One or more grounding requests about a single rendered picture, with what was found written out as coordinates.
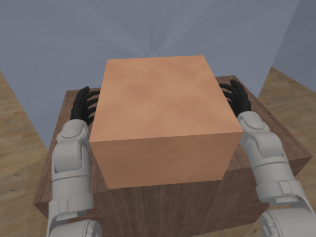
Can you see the robot right upper arm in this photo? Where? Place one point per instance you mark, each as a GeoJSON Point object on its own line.
{"type": "Point", "coordinates": [288, 222]}

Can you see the left robot forearm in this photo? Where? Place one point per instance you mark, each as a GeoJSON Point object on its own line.
{"type": "Point", "coordinates": [71, 195]}

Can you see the pedestal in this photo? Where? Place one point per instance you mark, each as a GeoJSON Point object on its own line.
{"type": "Point", "coordinates": [174, 210]}

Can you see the carton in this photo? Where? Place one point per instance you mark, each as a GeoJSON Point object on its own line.
{"type": "Point", "coordinates": [162, 120]}

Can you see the robot right hand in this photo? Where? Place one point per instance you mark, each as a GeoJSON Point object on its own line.
{"type": "Point", "coordinates": [239, 97]}

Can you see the right robot forearm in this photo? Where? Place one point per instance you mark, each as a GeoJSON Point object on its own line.
{"type": "Point", "coordinates": [275, 181]}

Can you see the robot left hand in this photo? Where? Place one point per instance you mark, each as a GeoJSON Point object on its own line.
{"type": "Point", "coordinates": [80, 105]}

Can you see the robot left upper arm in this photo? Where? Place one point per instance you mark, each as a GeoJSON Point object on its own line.
{"type": "Point", "coordinates": [85, 228]}

